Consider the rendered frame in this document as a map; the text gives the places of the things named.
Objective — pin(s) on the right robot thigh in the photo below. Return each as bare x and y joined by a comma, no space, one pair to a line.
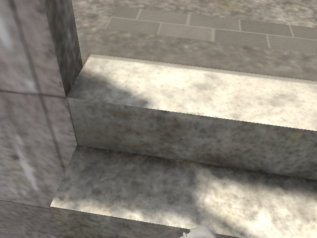
199,232

